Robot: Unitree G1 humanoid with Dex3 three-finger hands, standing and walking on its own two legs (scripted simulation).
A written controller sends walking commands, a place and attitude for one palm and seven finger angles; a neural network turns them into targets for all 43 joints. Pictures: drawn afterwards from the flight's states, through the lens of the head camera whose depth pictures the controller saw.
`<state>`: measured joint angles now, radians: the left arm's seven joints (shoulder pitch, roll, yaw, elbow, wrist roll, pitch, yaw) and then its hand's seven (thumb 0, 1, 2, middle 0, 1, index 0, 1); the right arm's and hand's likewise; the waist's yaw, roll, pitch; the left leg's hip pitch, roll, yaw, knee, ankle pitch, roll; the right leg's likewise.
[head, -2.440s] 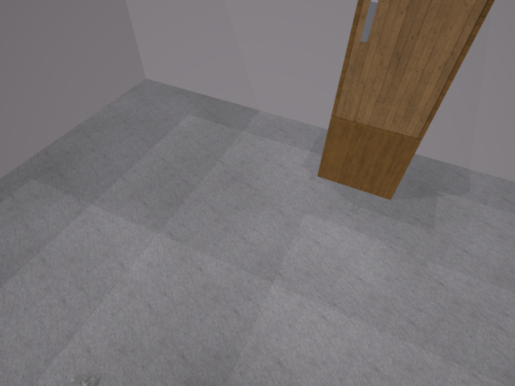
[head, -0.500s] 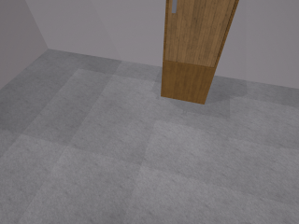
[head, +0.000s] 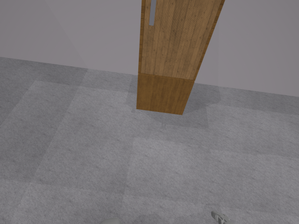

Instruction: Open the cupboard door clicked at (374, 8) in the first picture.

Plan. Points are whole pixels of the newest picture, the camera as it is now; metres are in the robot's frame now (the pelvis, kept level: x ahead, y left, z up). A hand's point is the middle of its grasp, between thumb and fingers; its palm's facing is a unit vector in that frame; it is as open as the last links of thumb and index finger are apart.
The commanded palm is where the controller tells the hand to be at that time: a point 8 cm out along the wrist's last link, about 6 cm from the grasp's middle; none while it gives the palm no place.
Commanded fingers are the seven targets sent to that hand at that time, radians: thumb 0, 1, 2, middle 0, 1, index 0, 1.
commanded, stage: walk to a spot facing it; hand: left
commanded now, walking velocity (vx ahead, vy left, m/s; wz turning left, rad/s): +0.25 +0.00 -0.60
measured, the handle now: (153, 9) +1.04 +0.09 +0.10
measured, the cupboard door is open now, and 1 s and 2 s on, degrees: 0 0 0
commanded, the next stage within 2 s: turn to face it in 0.30 s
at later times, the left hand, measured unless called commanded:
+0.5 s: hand (121, 160) +0.34 +0.12 -0.16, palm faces -0.28 -0.93 -0.23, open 7.4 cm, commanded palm none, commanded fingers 0.00 0.90 0.90 -0.20 -0.30 -0.20 -0.30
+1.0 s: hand (96, 176) +0.27 +0.19 -0.16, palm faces -0.09 -0.97 -0.23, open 7.3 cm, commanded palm none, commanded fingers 0.00 0.90 0.90 -0.20 -0.30 -0.20 -0.30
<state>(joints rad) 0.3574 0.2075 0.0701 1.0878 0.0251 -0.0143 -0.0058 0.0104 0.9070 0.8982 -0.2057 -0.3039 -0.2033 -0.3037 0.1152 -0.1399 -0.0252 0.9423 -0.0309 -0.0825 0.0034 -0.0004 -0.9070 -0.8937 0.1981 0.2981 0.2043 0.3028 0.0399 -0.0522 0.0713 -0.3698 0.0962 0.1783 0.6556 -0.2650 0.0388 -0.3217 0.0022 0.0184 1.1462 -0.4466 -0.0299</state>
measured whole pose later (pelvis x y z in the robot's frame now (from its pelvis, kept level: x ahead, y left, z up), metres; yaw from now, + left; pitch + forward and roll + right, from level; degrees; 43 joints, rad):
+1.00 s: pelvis +0.20 +0.00 +0.02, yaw -8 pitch +0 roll -1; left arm 0.21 0.22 0.05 1.05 0.01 0.04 0.03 0.00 0.92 0.90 -0.20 -0.30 -0.20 -0.30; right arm 0.25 -0.16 -0.03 1.05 -0.03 0.01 -0.02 0.01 -0.92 -0.89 0.20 0.30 0.21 0.30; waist -0.01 0.00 0.05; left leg -0.25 0.02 0.05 0.45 -0.20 0.03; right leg -0.30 -0.05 -0.05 0.74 -0.46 0.04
